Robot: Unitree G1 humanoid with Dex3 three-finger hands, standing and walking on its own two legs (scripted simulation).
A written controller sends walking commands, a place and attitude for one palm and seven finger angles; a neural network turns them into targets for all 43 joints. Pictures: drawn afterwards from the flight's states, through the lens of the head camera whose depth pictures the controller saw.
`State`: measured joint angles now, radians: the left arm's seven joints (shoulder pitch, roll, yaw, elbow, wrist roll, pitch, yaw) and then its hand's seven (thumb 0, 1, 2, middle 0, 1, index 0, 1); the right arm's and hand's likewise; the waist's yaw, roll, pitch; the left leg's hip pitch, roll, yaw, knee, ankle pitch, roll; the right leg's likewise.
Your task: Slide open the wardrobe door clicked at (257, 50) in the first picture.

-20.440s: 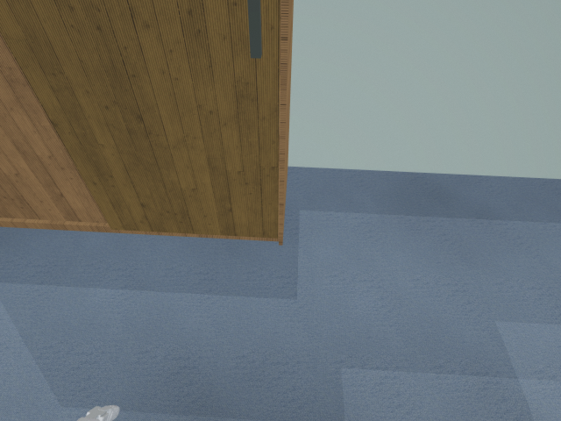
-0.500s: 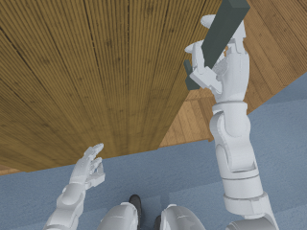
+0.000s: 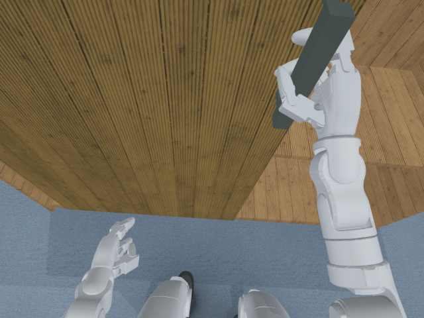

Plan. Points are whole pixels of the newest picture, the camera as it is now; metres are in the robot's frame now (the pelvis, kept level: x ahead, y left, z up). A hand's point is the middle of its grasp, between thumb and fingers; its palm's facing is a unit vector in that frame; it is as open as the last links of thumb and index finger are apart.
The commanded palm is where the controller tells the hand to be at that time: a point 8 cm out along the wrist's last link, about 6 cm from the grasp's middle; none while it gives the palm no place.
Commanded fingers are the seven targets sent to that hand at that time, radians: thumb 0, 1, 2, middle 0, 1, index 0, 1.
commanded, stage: step sideways, sliding the door along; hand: right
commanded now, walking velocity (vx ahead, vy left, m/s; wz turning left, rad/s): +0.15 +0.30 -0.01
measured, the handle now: (300, 67) +0.44 -0.07 +0.21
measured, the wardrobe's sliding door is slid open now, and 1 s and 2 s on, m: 0.65 0.66 0.65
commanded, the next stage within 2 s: stop walking and hold the door there in 0.24 s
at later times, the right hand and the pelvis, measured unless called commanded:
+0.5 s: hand (285, 89) +0.40 -0.05 +0.20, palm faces +0.39 +0.89 -0.23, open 6.6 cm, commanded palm +0.36 -0.10 +0.19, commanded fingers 0.00 -0.90 -0.90 0.45 1.40 0.45 1.40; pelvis -0.03 +0.20 -0.01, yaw -1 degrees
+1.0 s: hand (284, 88) +0.40 -0.04 +0.20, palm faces +0.44 +0.87 -0.22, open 6.3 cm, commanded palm +0.36 -0.10 +0.19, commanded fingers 0.00 -0.90 -0.90 0.45 1.40 0.45 1.40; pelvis -0.04 +0.23 +0.00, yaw +4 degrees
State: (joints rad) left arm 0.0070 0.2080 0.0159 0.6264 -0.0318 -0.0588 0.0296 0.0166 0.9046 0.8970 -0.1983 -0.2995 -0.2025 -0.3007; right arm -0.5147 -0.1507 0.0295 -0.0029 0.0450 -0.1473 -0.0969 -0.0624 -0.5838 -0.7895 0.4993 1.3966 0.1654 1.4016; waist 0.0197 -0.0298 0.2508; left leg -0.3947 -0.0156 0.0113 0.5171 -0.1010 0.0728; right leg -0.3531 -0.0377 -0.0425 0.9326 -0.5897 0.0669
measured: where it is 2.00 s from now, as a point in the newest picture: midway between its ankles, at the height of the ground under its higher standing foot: outside the picture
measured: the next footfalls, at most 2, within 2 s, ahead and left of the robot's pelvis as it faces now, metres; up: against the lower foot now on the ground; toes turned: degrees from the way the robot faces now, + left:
right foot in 0.12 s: -0.01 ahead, -0.07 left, +0.00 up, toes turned -7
left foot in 0.42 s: -0.01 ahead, +0.35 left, +0.00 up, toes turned +9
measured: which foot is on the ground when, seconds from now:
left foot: down 0.00-0.12, up 0.14-0.40, down 0.42-1.00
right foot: up 0.00-0.10, down 0.12-0.42, up 0.44-0.70, down 0.72-1.00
